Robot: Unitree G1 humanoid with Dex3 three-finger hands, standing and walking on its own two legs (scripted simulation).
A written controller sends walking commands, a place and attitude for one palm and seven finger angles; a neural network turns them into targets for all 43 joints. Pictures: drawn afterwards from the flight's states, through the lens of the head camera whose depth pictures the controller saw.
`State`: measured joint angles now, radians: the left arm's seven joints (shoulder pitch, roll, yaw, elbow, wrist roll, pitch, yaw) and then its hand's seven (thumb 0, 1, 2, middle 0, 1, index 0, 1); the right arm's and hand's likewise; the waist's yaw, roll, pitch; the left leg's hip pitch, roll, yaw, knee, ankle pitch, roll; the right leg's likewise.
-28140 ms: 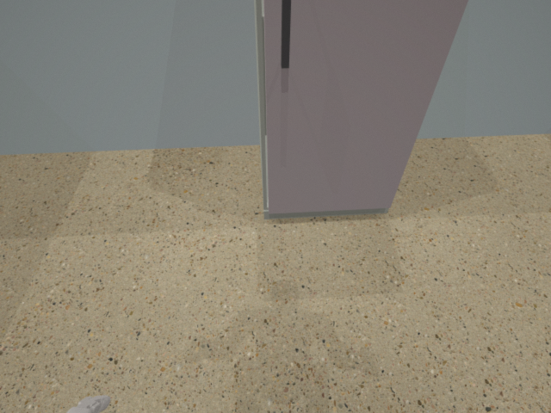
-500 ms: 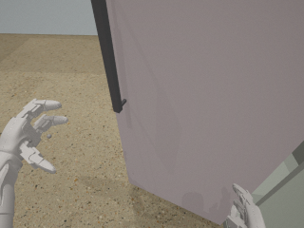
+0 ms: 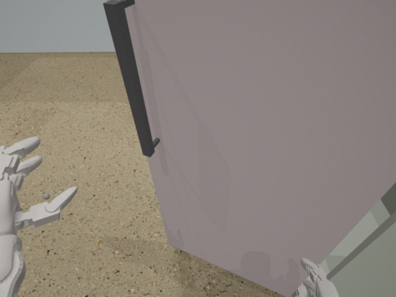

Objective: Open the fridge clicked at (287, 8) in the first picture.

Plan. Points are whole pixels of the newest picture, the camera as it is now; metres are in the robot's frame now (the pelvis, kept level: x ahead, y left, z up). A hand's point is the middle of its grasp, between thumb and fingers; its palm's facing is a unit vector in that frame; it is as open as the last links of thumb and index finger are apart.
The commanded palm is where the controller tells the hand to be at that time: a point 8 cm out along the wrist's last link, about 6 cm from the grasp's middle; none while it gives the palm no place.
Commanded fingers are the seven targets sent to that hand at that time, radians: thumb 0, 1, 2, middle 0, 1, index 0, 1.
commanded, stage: draw the hand back to the body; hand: left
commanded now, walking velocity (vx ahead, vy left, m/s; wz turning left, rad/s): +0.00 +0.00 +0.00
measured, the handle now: (140, 91) +0.46 +0.18 +0.21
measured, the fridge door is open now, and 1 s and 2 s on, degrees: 68 68 68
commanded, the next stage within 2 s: step back with the hand held close in 0.58 s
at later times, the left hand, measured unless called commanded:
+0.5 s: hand (40, 215) +0.18 +0.26 +0.16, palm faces +0.49 -0.78 -0.38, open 7.5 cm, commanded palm +0.13 +0.29 +0.17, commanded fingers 0.00 0.90 0.90 -0.20 -0.30 -0.20 -0.30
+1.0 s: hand (42, 213) +0.19 +0.27 +0.15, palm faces +0.35 -0.81 -0.46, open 7.4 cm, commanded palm +0.12 +0.31 +0.18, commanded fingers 0.00 0.90 0.90 -0.20 -0.30 -0.20 -0.30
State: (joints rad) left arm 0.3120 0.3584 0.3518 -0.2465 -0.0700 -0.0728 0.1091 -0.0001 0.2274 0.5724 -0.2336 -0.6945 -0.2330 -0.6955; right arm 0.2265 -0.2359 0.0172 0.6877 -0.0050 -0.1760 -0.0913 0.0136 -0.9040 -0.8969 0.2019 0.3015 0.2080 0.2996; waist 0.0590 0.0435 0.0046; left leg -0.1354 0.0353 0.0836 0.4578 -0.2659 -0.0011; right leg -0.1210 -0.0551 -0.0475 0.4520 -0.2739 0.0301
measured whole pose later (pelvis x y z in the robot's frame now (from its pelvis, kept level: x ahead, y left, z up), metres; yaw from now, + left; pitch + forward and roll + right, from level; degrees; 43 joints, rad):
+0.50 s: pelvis +0.00 -0.01 +0.00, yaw +1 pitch -4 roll +0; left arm 0.42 0.35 0.35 -0.36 -0.07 -0.07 0.11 0.02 0.87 0.89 -0.21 -0.31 -0.21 -0.31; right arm 0.20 -0.22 0.02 0.66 -0.01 -0.18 -0.11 0.01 -0.90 -0.90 0.20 0.30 0.21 0.30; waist 0.08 0.05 0.01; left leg -0.12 0.05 0.07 0.46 -0.26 -0.02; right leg -0.10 -0.04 -0.06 0.45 -0.28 0.02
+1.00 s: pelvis -0.03 +0.02 +0.00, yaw -2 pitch -1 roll +0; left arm 0.51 0.40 0.39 -0.46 -0.04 -0.18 0.12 0.02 0.89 0.90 -0.22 -0.30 -0.21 -0.30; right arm 0.18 -0.21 0.00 0.57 0.00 -0.06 -0.09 0.01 -0.91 -0.90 0.20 0.30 0.21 0.30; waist 0.00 -0.01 0.06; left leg -0.24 0.03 0.12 0.51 -0.25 0.03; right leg -0.24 -0.06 -0.01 0.48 -0.23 0.05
